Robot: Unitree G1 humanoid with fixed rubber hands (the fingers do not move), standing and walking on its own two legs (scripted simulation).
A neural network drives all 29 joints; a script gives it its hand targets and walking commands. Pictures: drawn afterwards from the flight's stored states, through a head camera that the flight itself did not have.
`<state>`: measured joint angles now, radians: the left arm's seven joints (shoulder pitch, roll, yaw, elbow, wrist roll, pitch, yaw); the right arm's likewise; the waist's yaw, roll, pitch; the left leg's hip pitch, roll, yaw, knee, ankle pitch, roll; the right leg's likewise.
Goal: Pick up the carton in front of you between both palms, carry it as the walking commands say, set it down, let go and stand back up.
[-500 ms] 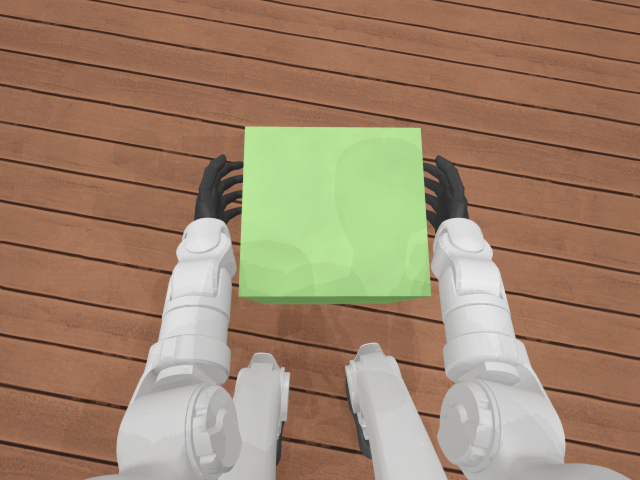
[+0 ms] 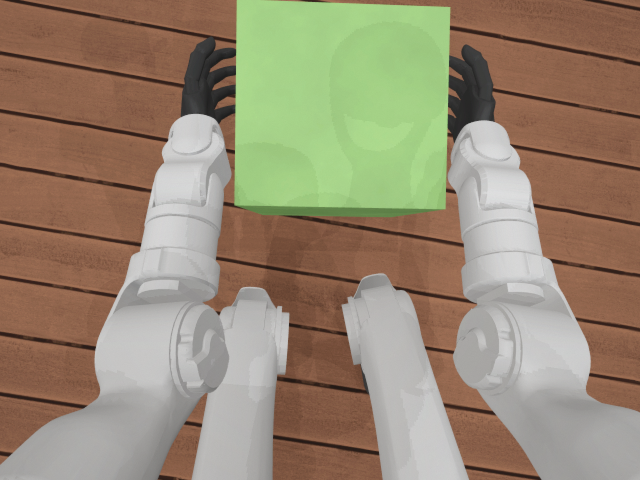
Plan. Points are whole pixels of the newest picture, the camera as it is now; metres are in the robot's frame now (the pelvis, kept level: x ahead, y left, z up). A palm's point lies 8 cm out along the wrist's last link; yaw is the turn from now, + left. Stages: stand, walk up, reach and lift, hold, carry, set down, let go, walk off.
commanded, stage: set down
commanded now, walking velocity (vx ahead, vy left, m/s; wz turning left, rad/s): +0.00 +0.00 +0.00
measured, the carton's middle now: (333, 136) +0.50 -0.05 -0.19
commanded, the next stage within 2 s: none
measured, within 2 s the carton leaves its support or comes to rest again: rests again in 0.96 s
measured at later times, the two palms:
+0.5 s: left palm (229, 126) +0.54 +0.09 -0.23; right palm (440, 129) +0.51 -0.21 -0.23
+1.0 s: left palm (228, 135) +0.53 +0.10 -0.26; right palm (431, 143) +0.50 -0.21 -0.26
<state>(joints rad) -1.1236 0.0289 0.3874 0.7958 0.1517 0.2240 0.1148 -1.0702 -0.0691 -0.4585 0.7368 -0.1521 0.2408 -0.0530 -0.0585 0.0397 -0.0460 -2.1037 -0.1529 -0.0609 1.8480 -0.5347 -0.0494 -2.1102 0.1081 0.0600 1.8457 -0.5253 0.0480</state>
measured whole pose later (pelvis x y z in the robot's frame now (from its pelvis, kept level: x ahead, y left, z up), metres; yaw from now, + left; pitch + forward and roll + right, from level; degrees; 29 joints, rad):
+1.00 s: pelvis +0.00 +0.00 -0.09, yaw +0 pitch +37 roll +0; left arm -1.36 0.18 0.26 1.05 0.02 0.15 0.14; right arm -1.30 -0.21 -0.35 0.97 -0.05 0.17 -0.06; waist -0.08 0.05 0.29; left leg -2.24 -0.16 -0.02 2.20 -0.62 -0.04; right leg -2.24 0.08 0.03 2.20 -0.61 0.04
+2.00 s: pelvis +0.00 +0.00 -0.07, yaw -1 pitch +38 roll +0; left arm -1.27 0.31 0.12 0.89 -0.14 0.15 0.14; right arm -1.23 -0.35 -0.19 0.91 0.20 0.11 -0.08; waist -0.07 0.02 0.21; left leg -2.18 -0.07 0.00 2.12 -0.61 -0.02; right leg -2.20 0.05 0.00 2.10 -0.57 0.00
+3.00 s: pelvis +0.05 +0.00 +0.20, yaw -1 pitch +42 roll +1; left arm -0.83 0.16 0.24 0.74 0.09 0.14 0.07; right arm -0.80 -0.25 -0.30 0.77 -0.06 0.10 0.07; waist -0.04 0.02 -0.09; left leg -1.43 -0.06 -0.05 1.04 -0.34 -0.01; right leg -1.45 0.04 0.03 1.03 -0.32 -0.01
